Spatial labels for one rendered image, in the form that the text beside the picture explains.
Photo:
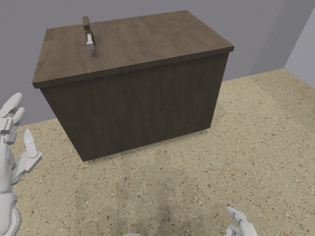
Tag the counter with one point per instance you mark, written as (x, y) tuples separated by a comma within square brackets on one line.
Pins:
[(148, 79)]

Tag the right robot hand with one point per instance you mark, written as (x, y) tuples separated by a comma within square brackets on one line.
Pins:
[(245, 228)]

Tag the left robot hand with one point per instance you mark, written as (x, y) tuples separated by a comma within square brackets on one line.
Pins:
[(11, 116)]

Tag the tap lever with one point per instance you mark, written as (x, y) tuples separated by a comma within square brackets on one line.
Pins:
[(90, 43)]

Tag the robot left forearm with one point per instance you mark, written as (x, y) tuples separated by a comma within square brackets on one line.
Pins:
[(10, 217)]

